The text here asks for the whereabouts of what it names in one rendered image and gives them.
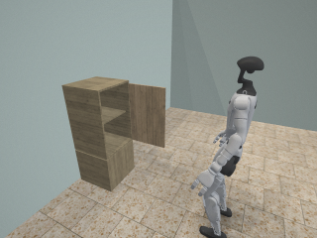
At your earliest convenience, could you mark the robot left upper arm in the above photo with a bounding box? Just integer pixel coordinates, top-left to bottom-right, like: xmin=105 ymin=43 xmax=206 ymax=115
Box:
xmin=229 ymin=95 xmax=251 ymax=146

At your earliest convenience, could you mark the left robot hand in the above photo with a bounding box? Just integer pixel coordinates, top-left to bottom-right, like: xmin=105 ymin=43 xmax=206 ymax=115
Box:
xmin=191 ymin=170 xmax=215 ymax=196

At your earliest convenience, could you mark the robot right shin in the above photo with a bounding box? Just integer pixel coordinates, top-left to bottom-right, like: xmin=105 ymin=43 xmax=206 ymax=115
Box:
xmin=215 ymin=183 xmax=227 ymax=211

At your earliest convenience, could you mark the robot right thigh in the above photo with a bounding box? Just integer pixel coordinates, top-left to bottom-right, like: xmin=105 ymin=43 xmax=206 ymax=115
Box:
xmin=212 ymin=141 xmax=227 ymax=186

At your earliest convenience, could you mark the right robot hand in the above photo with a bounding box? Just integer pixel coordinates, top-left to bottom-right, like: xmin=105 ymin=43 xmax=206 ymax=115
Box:
xmin=213 ymin=130 xmax=229 ymax=147

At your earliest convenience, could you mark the left robot forearm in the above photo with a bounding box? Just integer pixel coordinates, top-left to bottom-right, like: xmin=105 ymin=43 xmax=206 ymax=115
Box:
xmin=208 ymin=135 xmax=242 ymax=176

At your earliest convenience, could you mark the cupboard door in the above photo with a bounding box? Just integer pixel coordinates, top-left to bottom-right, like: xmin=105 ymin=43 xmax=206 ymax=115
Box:
xmin=129 ymin=83 xmax=166 ymax=148

